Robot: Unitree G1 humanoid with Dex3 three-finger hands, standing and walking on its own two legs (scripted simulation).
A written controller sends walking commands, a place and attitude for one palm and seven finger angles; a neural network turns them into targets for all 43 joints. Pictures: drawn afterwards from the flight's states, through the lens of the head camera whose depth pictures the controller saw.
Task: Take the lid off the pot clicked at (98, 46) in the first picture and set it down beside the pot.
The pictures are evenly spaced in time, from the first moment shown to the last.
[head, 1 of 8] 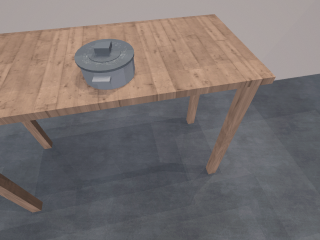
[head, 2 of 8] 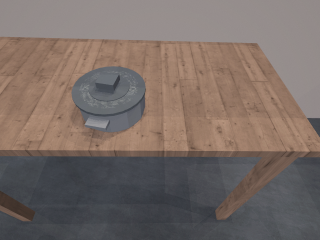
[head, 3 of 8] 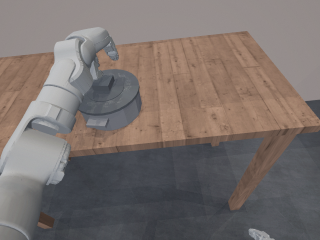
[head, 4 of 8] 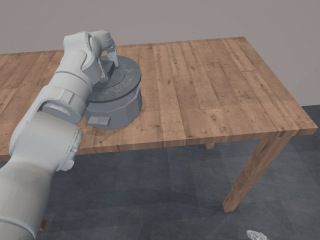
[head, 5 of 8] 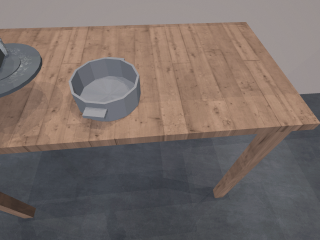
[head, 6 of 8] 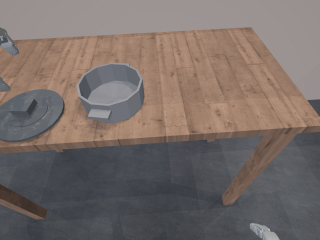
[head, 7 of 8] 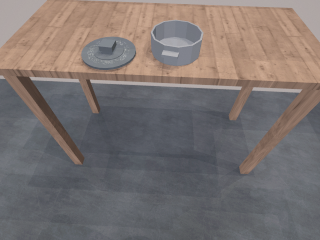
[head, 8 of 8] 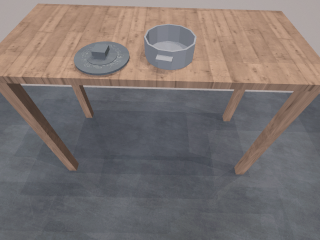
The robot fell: no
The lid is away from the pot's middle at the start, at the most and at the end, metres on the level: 0.00 0.24 0.24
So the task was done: yes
